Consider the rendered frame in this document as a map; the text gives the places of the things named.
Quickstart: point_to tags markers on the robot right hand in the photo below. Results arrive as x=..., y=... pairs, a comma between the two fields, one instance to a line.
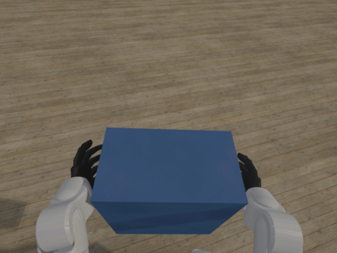
x=249, y=172

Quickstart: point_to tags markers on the robot left forearm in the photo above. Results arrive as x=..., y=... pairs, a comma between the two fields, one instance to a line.
x=61, y=227

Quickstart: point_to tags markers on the carton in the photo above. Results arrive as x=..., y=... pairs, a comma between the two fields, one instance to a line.
x=165, y=181

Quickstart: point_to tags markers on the robot left hand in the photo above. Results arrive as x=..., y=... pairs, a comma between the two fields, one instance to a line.
x=82, y=162

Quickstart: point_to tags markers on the robot right forearm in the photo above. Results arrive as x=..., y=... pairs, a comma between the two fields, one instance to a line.
x=275, y=231

